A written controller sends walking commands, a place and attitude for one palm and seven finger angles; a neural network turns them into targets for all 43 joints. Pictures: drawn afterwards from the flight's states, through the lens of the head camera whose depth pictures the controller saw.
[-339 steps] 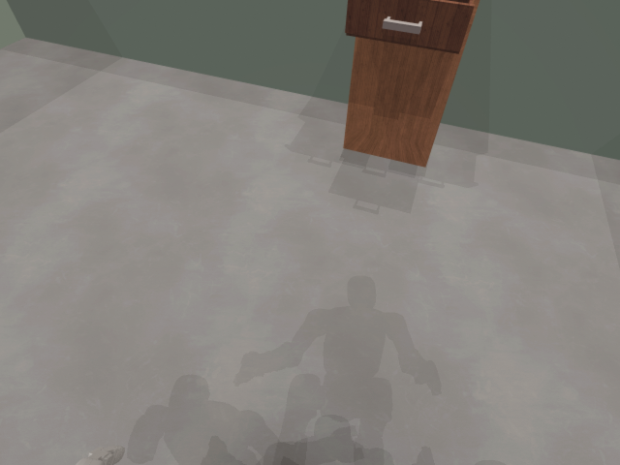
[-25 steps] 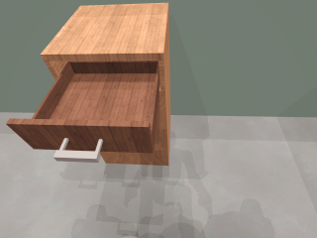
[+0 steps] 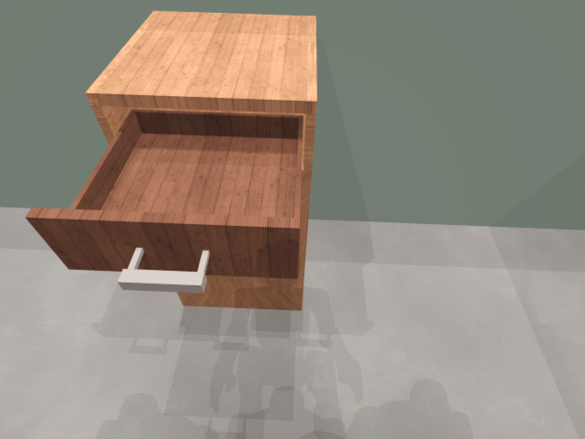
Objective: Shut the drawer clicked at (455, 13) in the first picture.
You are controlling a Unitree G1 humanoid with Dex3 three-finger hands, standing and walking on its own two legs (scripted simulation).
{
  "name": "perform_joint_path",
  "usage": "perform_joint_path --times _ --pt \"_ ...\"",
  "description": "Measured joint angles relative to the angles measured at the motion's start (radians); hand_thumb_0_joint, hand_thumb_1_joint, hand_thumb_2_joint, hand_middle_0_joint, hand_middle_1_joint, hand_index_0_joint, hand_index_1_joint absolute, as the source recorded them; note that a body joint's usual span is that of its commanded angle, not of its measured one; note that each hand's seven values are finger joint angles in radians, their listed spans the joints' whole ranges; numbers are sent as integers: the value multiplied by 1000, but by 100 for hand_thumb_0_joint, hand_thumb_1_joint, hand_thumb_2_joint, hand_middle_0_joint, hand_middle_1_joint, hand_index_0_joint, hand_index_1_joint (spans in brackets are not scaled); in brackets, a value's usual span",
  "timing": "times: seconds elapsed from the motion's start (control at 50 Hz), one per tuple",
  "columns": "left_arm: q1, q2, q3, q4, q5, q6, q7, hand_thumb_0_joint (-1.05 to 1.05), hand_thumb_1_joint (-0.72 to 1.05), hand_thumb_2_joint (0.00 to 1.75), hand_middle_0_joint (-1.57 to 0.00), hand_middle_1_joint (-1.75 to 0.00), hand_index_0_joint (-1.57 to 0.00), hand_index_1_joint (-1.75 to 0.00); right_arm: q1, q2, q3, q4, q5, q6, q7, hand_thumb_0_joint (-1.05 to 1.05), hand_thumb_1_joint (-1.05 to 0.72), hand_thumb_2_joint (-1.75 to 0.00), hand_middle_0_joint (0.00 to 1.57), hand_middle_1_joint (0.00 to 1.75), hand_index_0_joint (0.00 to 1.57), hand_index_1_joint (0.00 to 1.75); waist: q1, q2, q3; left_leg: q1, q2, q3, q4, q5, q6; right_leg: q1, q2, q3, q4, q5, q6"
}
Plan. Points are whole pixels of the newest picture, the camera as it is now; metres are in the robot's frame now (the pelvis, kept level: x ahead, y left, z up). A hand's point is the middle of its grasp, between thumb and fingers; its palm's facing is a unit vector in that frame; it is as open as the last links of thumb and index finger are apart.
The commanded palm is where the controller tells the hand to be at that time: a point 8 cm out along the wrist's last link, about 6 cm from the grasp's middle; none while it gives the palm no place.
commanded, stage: come to a stop and stand still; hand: left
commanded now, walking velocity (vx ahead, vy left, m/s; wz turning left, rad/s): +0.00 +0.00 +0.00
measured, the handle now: (167, 268) +0.35 +0.23 +0.01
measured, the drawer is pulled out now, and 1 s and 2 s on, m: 0.30 0.30 0.30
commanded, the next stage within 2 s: look again from close up in 0.04 s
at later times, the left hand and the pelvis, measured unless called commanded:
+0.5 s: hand out of the picture +0.04 +0.19 -0.17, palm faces +0.01 -0.97 -0.24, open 7.4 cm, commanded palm none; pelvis +0.01 +0.00 -0.01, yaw +0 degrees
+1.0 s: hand out of the picture +0.01 +0.16 -0.18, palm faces +0.05 -0.98 -0.18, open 7.4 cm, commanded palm none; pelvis +0.02 -0.01 -0.01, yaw +1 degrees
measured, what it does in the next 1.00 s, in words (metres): stands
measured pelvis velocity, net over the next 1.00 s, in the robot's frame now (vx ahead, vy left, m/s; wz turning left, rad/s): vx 0.02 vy -0.01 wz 0.01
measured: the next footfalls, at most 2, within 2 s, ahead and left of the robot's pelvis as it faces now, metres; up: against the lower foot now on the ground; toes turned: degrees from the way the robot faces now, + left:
none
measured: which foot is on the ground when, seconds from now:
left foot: down 0.00-1.00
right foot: down 0.00-1.00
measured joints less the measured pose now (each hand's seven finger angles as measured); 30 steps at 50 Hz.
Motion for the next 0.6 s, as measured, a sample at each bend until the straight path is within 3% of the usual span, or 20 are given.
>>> perform_joint_path --times 0.14,0.28,0.6 --pt "-9 9 3 4 -3 -6 5 1 92 90 -20 -30 -20 -30 47 17 9 38 -1 -2 1 0 -92 -90 20 30 20 30 -9 -7 2 8 5 -1 -16 5 -4 9 6 -2 -19 6 -3" --pt "10 6 -17 -27 -2 -27 11 1 91 90 -20 -30 -20 -30 114 10 16 -32 -9 -15 13 0 -91 -90 20 30 20 30 -32 29 -1 -52 6 -9 102 -59 4 -36 2 -7 74 -46 -3" --pt "-13 10 -13 -54 -8 -21 8 0 91 90 -19 -30 -20 -30 100 10 33 -17 -9 -19 9 1 -91 -90 20 30 20 30 -25 37 6 10 -6 2 47 -44 -1 -8 -8 5 85 -64 -6"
